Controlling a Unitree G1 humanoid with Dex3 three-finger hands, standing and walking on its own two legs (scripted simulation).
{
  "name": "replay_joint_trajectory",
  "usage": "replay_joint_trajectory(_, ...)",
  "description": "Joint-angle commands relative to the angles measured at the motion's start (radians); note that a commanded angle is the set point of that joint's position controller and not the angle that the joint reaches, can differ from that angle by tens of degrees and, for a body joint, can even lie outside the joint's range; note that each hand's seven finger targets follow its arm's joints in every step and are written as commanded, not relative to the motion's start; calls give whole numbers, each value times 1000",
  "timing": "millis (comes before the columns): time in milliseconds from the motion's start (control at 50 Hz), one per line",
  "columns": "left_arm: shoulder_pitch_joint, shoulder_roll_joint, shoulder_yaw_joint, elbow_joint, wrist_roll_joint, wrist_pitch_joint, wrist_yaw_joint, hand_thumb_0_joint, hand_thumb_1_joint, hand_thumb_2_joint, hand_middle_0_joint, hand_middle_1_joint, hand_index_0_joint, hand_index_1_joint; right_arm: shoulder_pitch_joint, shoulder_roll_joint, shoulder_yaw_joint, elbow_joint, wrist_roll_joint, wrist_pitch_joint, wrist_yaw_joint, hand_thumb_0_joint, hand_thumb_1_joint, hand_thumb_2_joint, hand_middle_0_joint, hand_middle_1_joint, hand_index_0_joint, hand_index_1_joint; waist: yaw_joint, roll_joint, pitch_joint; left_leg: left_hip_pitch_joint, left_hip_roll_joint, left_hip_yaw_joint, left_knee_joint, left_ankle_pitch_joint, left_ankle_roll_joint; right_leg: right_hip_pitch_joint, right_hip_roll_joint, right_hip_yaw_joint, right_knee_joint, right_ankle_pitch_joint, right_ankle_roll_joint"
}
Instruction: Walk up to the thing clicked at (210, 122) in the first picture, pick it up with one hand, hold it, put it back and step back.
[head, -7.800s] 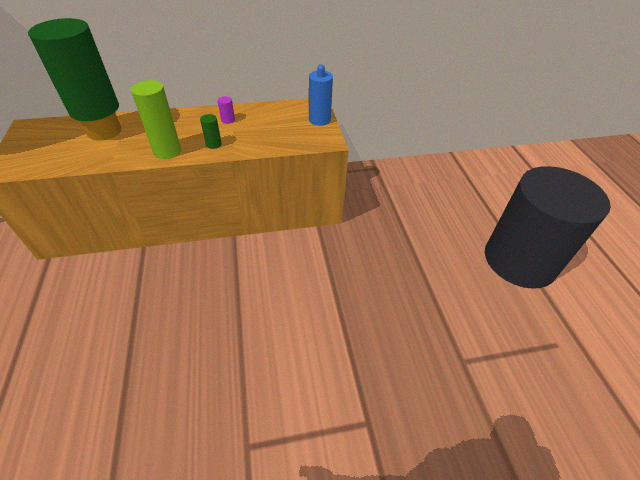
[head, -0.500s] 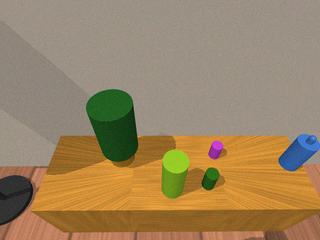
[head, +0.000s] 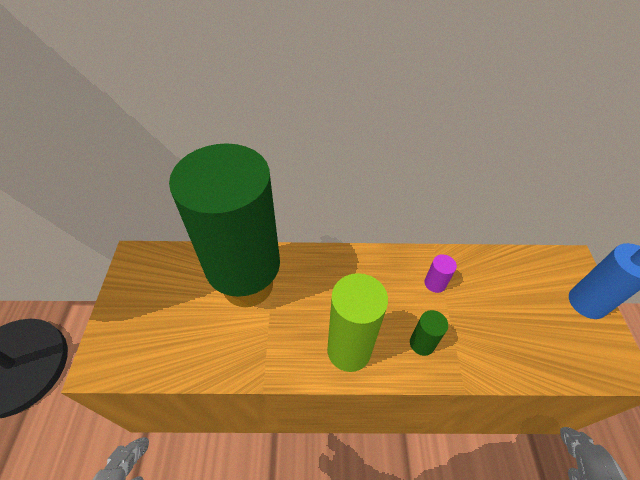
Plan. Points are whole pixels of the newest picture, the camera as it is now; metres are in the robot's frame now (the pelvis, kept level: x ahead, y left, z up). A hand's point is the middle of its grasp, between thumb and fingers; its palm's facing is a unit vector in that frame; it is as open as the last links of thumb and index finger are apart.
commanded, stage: go down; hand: right
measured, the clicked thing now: (427, 333) +0.44 -0.22 -0.32
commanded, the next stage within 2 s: none
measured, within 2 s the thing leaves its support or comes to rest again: neither
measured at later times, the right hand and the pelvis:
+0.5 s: hand out of the picture +0.15 -0.29 -0.12, palm faces +0.08 +0.95 -0.32, open 17.5 cm; pelvis +0.01 +0.00 -0.02, yaw -1 degrees
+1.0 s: hand (589, 428) +0.21 -0.34 -0.08, palm faces +0.19 +0.94 -0.28, open 17.5 cm; pelvis +0.00 +0.00 -0.03, yaw -2 degrees
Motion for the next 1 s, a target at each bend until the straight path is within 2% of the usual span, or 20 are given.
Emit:
replay_joint_trajectory(0,-8,163,58,-116,10,-63,26,0,896,903,-206,-303,-204,-304,-65,-266,-85,-220,-11,-46,0,0,477,-80,28,59,32,59,-6,-33,-177,-56,-32,2,-28,216,20,118,31,4,-7,180,-21)
replay_joint_trajectory(40,-22,157,50,-123,11,-71,31,0,899,906,-204,-303,-203,-303,15,-223,-74,-171,-8,-30,0,0,503,-89,19,62,27,63,-7,-24,-174,-72,-34,7,-7,200,22,107,26,14,5,167,-21)
replay_joint_trajectory(60,-19,166,56,-127,10,-74,32,0,894,906,-203,-301,-201,-303,-16,-238,-76,-254,-6,-30,0,0,510,-72,28,59,32,59,-4,-56,-207,-76,-36,6,-3,201,24,121,24,17,11,173,-19)
replay_joint_trajectory(80,-18,177,62,-130,9,-76,39,0,891,911,-204,-301,-200,-305,-61,-290,-108,-313,-1,-31,-6,0,524,-71,26,58,32,58,-3,-69,-201,-83,-34,4,0,194,24,111,27,16,15,160,-17)
replay_joint_trajectory(120,-19,167,57,-127,9,-82,49,0,893,911,-201,-299,-197,-303,30,-255,-95,-283,-2,-5,-9,0,550,-68,22,59,30,59,-3,-39,-201,-90,-35,9,11,199,22,101,24,21,29,166,-19)
replay_joint_trajectory(260,-26,162,49,-151,7,-100,73,0,886,912,-200,-297,-194,-303,66,-265,-108,-414,31,52,2,0,566,-65,22,59,30,59,-2,-72,-186,-130,-37,16,41,177,24,64,22,32,63,147,-17)
replay_joint_trajectory(300,-22,161,51,-154,8,-106,81,0,889,914,-199,-298,-194,-303,107,-239,-97,-406,39,70,4,0,589,-59,21,59,30,59,5,-58,-195,-135,-40,23,55,177,25,59,17,42,74,153,-18)
replay_joint_trajectory(320,-26,162,49,-159,6,-109,83,0,882,916,-200,-297,-194,-304,102,-261,-109,-440,41,75,5,0,579,-63,21,59,31,59,-5,-74,-183,-141,-39,24,56,165,26,45,19,41,74,142,-15)
replay_joint_trajectory(420,-10,153,45,-169,5,-120,98,0,892,910,-197,-296,-194,-300,140,-257,-115,-485,54,106,18,0,566,-65,21,60,30,60,5,-41,-233,-137,-36,22,88,249,15,46,21,45,127,223,-22)
replay_joint_trajectory(440,-13,156,44,-166,7,-121,100,0,890,907,-198,-296,-193,-300,135,-274,-129,-506,58,110,19,0,569,-65,22,60,30,60,-2,-66,-227,-144,-34,21,94,247,17,43,21,45,132,221,-21)
replay_joint_trajectory(500,-12,152,42,-178,8,-126,105,0,891,910,-197,-297,-194,-301,176,-254,-121,-507,59,125,28,0,572,-62,23,60,30,60,3,-51,-235,-163,-38,25,110,230,19,31,18,53,144,216,-23)
replay_joint_trajectory(560,-15,153,41,-186,6,-133,114,0,890,910,-197,-296,-193,-301,169,-297,-151,-552,58,132,27,0,555,-61,26,58,33,58,-7,-70,-236,-166,-35,24,115,224,19,15,21,53,155,207,-21)
replay_joint_trajectory(600,-17,146,36,-191,8,-137,116,0,894,909,-195,-297,-192,-300,198,-263,-128,-557,60,144,34,0,569,-60,25,59,32,59,-1,-65,-226,-183,-37,24,120,201,20,2,20,56,156,186,-21)
replay_joint_trajectory(640,-14,152,39,-194,5,-141,121,0,897,907,-198,-298,-195,-301,193,-288,-157,-587,68,150,32,0,542,-60,30,57,35,57,-3,-74,-225,-181,-37,26,120,195,21,-2,22,56,160,173,-21)
replay_joint_trajectory(660,-20,146,35,-195,5,-143,123,0,895,905,-197,-297,-195,-299,212,-277,-148,-577,68,157,34,0,556,-65,25,59,32,59,-6,-68,-214,-187,-37,28,122,175,21,-14,21,58,158,156,-21)
replay_joint_trajectory(720,-20,154,35,-200,7,-152,131,0,893,901,-198,-298,-197,-299,133,-302,-164,-617,74,152,35,0,572,-67,22,61,30,61,14,-74,-211,-215,-35,20,121,135,20,-25,20,61,160,98,-24)
replay_joint_trajectory(780,-15,162,34,-188,12,-163,141,0,890,903,-199,-297,-197,-299,43,-361,-207,-637,85,127,39,0,578,-64,24,60,32,60,15,-94,-226,-221,-32,14,136,137,22,-18,19,67,169,100,-23)
replay_joint_trajectory(820,-6,170,36,-176,12,-170,149,0,892,903,-199,-297,-197,-299,-39,-397,-231,-634,97,105,47,0,586,-57,26,58,34,58,31,-83,-232,-216,-29,10,132,138,18,-16,19,68,171,89,-25)
replay_joint_trajectory(860,-6,172,32,-157,12,-176,153,0,889,903,-201,-298,-199,-300,-82,-431,-259,-586,110,85,62,0,580,-54,30,56,35,56,28,-107,-242,-210,-25,7,132,139,18,-15,21,69,169,87,-23)
replay_joint_trajectory(980,-4,192,30,-127,15,-173,149,0,890,901,-204,-299,-202,-301,-204,-468,-279,-357,132,36,156,0,545,-53,41,52,41,52,25,-106,-203,-215,-28,6,106,90,23,-30,18,68,142,40,-22)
